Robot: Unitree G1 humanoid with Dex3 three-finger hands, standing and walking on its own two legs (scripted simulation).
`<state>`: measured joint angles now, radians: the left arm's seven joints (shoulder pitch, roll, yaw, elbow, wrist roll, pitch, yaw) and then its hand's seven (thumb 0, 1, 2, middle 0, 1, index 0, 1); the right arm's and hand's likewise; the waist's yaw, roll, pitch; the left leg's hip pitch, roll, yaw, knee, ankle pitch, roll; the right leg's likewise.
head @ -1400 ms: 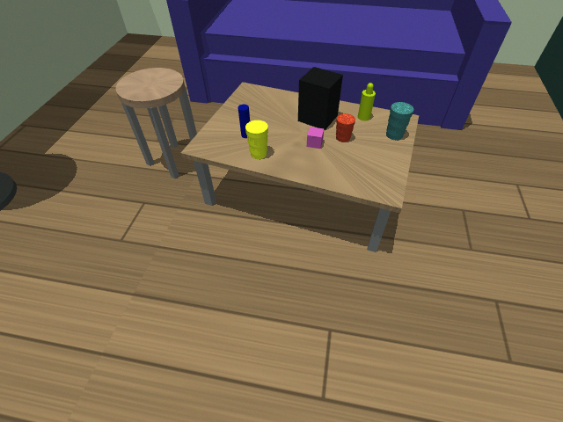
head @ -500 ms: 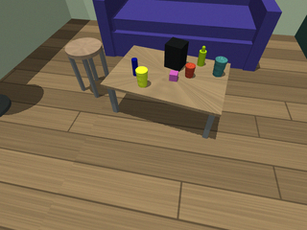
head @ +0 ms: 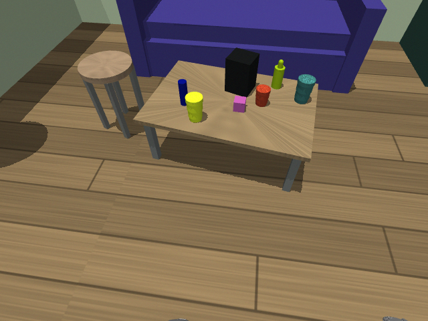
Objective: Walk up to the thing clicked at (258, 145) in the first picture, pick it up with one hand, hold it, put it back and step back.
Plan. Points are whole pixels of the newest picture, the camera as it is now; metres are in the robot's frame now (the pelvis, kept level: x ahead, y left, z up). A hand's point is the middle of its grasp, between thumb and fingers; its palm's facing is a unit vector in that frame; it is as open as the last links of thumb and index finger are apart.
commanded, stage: walk up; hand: left
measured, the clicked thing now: (194, 108) +1.10 +0.15 -0.37
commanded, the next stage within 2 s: none
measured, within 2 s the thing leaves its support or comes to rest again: neither
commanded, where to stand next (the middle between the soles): +0.64 +0.09 m, yaw -18 degrees
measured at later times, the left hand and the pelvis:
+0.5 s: hand (109, 230) +0.33 +0.29 -0.12, palm faces -0.18 -0.87 -0.46, open 7.4 cm; pelvis +0.18 +0.03 -0.02, yaw -9 degrees
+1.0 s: hand (99, 183) +0.50 +0.38 -0.17, palm faces -0.29 -0.86 -0.42, open 7.4 cm; pelvis +0.38 +0.11 -0.02, yaw -15 degrees
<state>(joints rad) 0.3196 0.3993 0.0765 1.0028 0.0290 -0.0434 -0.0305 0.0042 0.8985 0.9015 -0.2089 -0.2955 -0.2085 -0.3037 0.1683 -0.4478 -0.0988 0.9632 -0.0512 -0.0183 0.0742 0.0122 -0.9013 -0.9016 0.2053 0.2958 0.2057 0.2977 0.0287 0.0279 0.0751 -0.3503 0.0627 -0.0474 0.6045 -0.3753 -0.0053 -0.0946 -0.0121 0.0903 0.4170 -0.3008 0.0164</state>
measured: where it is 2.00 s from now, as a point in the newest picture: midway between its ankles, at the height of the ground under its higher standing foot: (195, 233)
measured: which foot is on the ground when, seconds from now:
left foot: up 0.00-0.00, down 0.02-0.48, up 0.50-0.84, down 0.86-1.00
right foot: down 0.00-0.02, up 0.04-0.42, down 0.44-0.88, up 0.90-1.00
